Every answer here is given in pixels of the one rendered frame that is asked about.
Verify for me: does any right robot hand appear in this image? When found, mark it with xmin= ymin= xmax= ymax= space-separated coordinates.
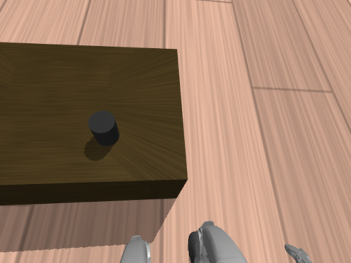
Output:
xmin=285 ymin=244 xmax=312 ymax=263

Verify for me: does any can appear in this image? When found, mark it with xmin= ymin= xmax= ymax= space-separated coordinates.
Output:
xmin=88 ymin=111 xmax=120 ymax=146

